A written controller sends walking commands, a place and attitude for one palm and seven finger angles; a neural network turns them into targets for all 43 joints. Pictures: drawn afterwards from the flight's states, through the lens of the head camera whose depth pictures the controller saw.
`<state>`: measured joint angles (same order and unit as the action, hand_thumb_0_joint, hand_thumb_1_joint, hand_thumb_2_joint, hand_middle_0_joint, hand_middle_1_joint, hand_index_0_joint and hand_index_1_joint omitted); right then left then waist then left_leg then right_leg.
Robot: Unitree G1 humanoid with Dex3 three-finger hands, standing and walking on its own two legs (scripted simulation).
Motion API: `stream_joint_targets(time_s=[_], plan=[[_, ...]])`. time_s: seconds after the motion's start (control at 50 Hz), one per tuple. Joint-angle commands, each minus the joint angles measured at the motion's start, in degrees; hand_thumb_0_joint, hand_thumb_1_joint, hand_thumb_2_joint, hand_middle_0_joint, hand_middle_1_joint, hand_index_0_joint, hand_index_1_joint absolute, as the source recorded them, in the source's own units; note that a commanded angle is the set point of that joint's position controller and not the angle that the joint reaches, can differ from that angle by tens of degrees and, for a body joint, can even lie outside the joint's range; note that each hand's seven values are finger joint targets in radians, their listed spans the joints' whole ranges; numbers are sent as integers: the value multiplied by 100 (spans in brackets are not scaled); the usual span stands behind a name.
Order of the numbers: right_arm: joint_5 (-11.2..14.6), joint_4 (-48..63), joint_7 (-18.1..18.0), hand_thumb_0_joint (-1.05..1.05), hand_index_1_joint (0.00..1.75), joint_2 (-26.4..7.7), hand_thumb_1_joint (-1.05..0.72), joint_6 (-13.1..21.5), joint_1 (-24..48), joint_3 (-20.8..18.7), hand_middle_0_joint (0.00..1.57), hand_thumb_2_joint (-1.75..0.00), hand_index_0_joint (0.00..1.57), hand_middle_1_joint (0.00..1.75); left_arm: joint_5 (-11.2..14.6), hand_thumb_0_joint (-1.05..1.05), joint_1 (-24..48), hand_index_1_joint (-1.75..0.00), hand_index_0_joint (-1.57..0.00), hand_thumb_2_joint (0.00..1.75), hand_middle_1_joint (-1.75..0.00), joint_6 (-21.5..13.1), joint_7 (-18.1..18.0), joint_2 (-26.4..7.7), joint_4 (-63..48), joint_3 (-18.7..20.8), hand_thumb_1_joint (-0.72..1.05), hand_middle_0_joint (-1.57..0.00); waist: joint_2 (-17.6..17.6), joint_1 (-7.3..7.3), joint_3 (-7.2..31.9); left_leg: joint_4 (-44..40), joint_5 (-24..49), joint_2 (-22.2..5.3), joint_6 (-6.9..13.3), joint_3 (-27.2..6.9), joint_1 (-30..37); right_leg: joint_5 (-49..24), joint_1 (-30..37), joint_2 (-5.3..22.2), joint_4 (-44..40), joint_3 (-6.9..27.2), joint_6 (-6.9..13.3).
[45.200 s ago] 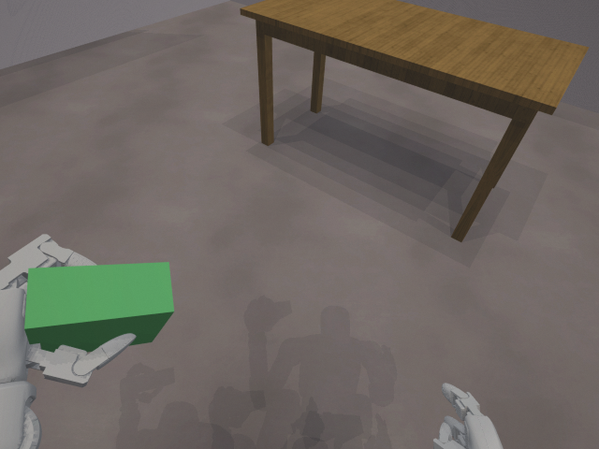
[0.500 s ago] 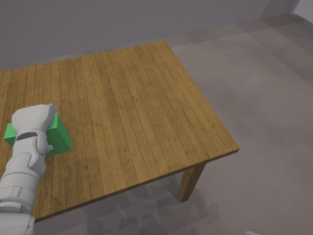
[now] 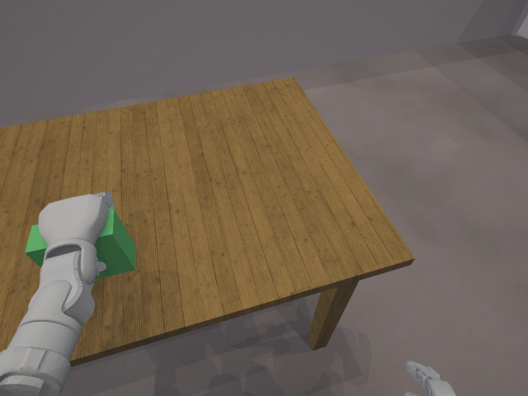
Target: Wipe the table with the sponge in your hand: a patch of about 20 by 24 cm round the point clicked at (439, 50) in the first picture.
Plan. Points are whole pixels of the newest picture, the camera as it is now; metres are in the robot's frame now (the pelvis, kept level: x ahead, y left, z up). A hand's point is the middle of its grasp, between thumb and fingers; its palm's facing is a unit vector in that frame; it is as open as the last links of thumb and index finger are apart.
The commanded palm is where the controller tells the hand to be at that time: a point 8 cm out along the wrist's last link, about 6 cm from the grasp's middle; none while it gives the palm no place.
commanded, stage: wipe back along the first lane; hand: left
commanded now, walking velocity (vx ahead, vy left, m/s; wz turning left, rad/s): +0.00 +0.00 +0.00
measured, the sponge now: (91, 255) +0.32 +0.33 -0.01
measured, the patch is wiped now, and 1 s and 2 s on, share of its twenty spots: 1.00 1.00 1.00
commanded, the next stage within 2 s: lift the sponge slowly off the table in 0.66 s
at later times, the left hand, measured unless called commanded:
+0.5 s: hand (90, 268) +0.28 +0.30 +0.04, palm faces -0.02 -0.02 -1.00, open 9.6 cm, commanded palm +0.24 +0.28 +0.06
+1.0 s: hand (88, 287) +0.25 +0.29 +0.03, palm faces -0.06 -0.05 -1.00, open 9.6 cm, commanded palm +0.22 +0.28 +0.08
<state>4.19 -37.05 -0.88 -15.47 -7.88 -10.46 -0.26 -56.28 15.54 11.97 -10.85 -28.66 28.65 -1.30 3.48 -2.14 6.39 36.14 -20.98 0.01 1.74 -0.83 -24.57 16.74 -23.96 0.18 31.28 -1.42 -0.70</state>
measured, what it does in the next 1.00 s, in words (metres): stands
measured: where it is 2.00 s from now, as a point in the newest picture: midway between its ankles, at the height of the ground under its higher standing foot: outside the picture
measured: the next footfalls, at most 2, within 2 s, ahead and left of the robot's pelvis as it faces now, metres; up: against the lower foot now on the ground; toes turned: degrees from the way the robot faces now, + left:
none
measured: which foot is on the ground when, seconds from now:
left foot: down 0.00-1.00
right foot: down 0.00-1.00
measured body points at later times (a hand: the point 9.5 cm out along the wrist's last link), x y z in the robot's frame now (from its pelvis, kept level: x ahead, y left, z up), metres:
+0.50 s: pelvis +0.01 -0.01 +0.00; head +0.03 -0.03 +0.45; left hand +0.28 +0.29 +0.09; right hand +0.20 -0.24 -0.10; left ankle -0.04 +0.10 -0.73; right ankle -0.02 -0.14 -0.73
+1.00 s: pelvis +0.00 -0.01 +0.01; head +0.01 -0.04 +0.45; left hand +0.25 +0.28 +0.09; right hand +0.19 -0.24 -0.10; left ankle -0.04 +0.10 -0.73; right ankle -0.02 -0.14 -0.73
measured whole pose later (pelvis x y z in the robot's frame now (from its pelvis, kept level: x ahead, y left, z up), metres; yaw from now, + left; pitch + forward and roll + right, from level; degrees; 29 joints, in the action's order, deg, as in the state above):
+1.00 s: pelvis +0.00 -0.01 +0.01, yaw +0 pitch +4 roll -1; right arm 3.4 -36.5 -2.2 -15.1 -5.5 -7.2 0.3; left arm -55.1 -3.5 15.5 -9.2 -26.1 8.1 -2.7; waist 4.1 -4.6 3.6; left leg 32.4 -19.6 -0.3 0.8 -0.8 -17.2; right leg 16.5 -17.7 -0.1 29.8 -1.3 0.0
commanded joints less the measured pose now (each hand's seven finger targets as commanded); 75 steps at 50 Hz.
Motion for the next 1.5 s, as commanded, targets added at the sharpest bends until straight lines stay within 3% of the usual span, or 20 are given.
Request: stream_joint_targets(time_s=[0.0, 0.1, 0.16, 0.28, 0.34, 0.46, 0.54, 0.68, 0.7, 0.76, 0.88, 0.92, 1.0, 1.08, 1.1, 1.18, 1.24, 1.28, 1.46, 1.48], plan=[[-11, 782, -54, 0, 30, -806, -90, 300, 416, -258, 20, -90, 20, 30, 135, 0, -307, -160, -120, 130, -160, -9, 282, -589, -360, 49, 10, -120, -464, -76, 986, -425, 2324, 97, 29, -118, 537, -1945, 917, -289, -140, -152, 469], [-11, 851, 9, 0, 30, -757, -90, 382, 504, -262, 20, -90, 20, 30, 220, 0, -1001, -160, -120, 130, -160, -31, 266, -355, -845, -19, 10, -120, -447, -115, 977, -378, 2694, 70, 5, -130, 631, -2317, 1009, -276, -95, -148, 446], [-9, 847, 13, 0, 30, -780, -90, 388, 536, -252, 20, -90, 20, 30, 249, 0, -1077, -160, -120, 130, -160, 75, 240, -481, -995, 103, 10, -120, -689, -102, 778, -438, 2477, 77, 12, -95, 519, -2371, 1048, -262, -141, -120, 431], [-2, 899, -23, 0, 30, -775, -90, 400, 733, -229, 20, -90, 20, 30, 293, 0, -1257, -160, -120, 130, -160, 199, 238, -531, -1457, 236, 10, -120, -608, -177, 705, -536, 2477, 83, 17, -101, 587, -2384, 1171, -244, -182, -51, 446], [-10, 927, 11, 0, 30, -715, -90, 454, 698, -235, 20, -90, 20, 30, 277, 0, -1613, -160, -120, 130, -160, 210, 236, -179, -1617, -78, 10, -120, -529, -159, 753, -484, 2657, 80, 6, -87, 710, -2480, 1152, -240, -144, -126, 421], [-23, 970, 42, 0, 30, -689, -90, 500, 818, -245, 20, -90, 20, 30, 279, 0, -1970, -160, -120, 130, -160, 263, 185, 11, -1973, -201, 10, -120, -547, -173, 631, -527, 2481, 73, 0, -85, 702, -2322, 1114, -245, -164, -111, 423], [-35, 978, 5, 0, 30, -678, -90, 512, 886, -226, 20, -90, 20, 30, 298, 0, -2194, -160, -120, 130, -160, 342, 150, -10, -2047, -107, 10, -120, -786, -217, 538, -571, 2277, 101, 15, -57, 638, -2297, 1195, -232, -192, -97, 413], [-36, 1013, -33, 0, 30, -658, -90, 538, 1060, -191, 20, -90, 20, 30, 356, 0, -2616, -160, -120, 130, -160, 349, 145, -304, -2352, 253, 10, -120, -695, -349, 486, -659, 2093, 124, 22, -60, 640, -2267, 1363, -221, -242, 44, 433], [-42, 1031, -27, 0, 30, -620, -90, 549, 1031, -178, 20, -90, 20, 30, 360, 0, -2673, -160, -120, 130, -160, 352, 158, -107, -2426, 37, 10, -120, -562, -314, 500, -644, 2092, 133, 25, -15, 670, -2296, 1381, -200, -230, -24, 413], [-46, 958, -63, 0, 30, -659, -90, 526, 1027, -184, 20, -90, 20, 30, 293, 0, -2211, -160, -120, 130, -160, 396, 164, -232, -2367, 47, 10, -120, -658, -242, 187, -720, 1750, 121, 34, -31, 588, -1753, 1113, -237, -353, -6, 407], [-73, 943, -184, 0, 30, -678, -90, 511, 1129, -165, 20, -90, 20, 30, 229, 0, -1546, -160, -120, 130, -160, 402, 197, -677, -2528, 353, 10, -120, -452, -295, 367, -821, 1653, 153, 73, -70, 769, -1414, 1221, -254, -462, 65, 439], [-83, 935, -199, 0, 30, -635, -90, 527, 1068, -159, 20, -90, 20, 30, 191, 0, -1392, -160, -120, 130, -160, 382, 218, -505, -2518, 138, 10, -120, -427, -248, 453, -812, 1680, 163, 82, -57, 834, -1396, 1216, -248, -452, -33, 426], [-115, 960, -181, 0, 30, -614, -90, 579, 1073, -204, 20, -90, 20, 30, 219, 0, -1712, -160, -120, 130, -160, 212, 199, -578, -2825, 286, 10, -120, -287, -334, 797, -770, 2034, 169, 88, -86, 1016, -1821, 1491, -247, -400, 4, 453], [-120, 943, -160, 0, 30, -637, -90, 592, 1174, -216, 20, -90, 20, 30, 263, 0, -1675, -160, -120, 130, -160, 149, 164, -759, -3089, 500, 10, -120, -249, -341, 698, -829, 2147, 138, 71, -112, 1048, -1992, 1521, -258, -431, 86, 469], [-132, 963, -163, 0, 30, -610, -90, 603, 1124, -226, 20, -90, 20, 30, 263, 0, -1708, -160, -120, 130, -160, 160, 161, -580, -3135, 304, 10, -120, -253, -308, 690, -799, 2148, 158, 96, -77, 1069, -2011, 1527, -237, -433, 11, 436], [-127, 936, -187, 0, 30, -635, -90, 609, 1237, -217, 20, -90, 20, 30, 287, 0, -1500, -160, -120, 130, -160, 158, 119, -943, -3345, 650, 10, -120, -261, -342, 610, -880, 2182, 149, 93, -103, 1139, -2084, 1594, -240, -499, 115, 453], [-137, 907, -184, 0, 30, -599, -90, 602, 1215, -220, 20, -90, 20, 30, 245, 0, -1488, -160, -120, 130, -160, 168, 124, -773, -3439, 452, 10, -120, -155, -324, 610, -890, 2334, 149, 93, -80, 1240, -2155, 1618, -223, -501, 2, 441], [-143, 915, -200, 0, 30, -619, -90, 611, 1301, -208, 20, -90, 20, 30, 251, 0, -1359, -160, -120, 130, -160, 177, 115, -1024, -3578, 705, 10, -120, -156, -360, 652, -947, 2375, 137, 92, -113, 1310, -2140, 1701, -242, -538, 95, 459], [-198, 887, -170, 0, 30, -580, -90, 625, 1322, -204, 20, -90, 20, 30, 147, 0, -1212, -160, -120, 130, -160, 202, 177, -921, -4053, 491, 10, -120, 87, -353, 778, -1000, 2792, 117, 88, -109, 1636, -2357, 1855, -219, -614, 2, 465], [-191, 922, -178, 0, 30, -582, -90, 642, 1433, -192, 20, -90, 20, 30, 167, 0, -1284, -160, -120, 130, -160, 199, 165, -1153, -4201, 767, 10, -120, 124, -411, 833, -1028, 2874, 112, 90, -140, 1694, -2432, 1959, -236, -635, 108, 495]])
